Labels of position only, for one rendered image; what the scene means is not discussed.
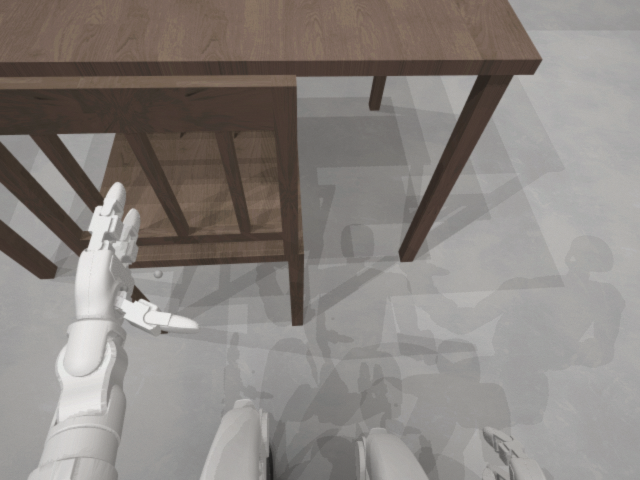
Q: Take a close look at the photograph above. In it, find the robot left forearm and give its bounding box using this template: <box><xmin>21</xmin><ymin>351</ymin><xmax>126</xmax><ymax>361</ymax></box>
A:
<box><xmin>27</xmin><ymin>318</ymin><xmax>128</xmax><ymax>480</ymax></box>

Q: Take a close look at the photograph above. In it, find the robot right hand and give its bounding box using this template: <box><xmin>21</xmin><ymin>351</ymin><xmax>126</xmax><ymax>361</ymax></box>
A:
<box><xmin>482</xmin><ymin>426</ymin><xmax>546</xmax><ymax>480</ymax></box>

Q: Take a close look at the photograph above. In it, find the right robot shin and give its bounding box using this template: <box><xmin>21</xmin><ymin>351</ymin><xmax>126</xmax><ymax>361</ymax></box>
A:
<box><xmin>367</xmin><ymin>428</ymin><xmax>387</xmax><ymax>437</ymax></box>

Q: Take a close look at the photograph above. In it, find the table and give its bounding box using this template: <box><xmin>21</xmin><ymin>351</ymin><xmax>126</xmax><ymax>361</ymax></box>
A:
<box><xmin>0</xmin><ymin>0</ymin><xmax>543</xmax><ymax>279</ymax></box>

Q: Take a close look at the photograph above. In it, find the chair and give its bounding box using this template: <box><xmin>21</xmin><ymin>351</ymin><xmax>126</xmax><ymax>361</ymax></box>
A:
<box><xmin>0</xmin><ymin>75</ymin><xmax>304</xmax><ymax>334</ymax></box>

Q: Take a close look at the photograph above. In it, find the robot left hand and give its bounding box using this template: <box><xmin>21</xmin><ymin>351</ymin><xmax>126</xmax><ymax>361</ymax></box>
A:
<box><xmin>74</xmin><ymin>182</ymin><xmax>201</xmax><ymax>337</ymax></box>

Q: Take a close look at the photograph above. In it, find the right robot thigh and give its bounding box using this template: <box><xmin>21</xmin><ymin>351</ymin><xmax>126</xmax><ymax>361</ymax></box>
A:
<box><xmin>355</xmin><ymin>433</ymin><xmax>429</xmax><ymax>480</ymax></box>

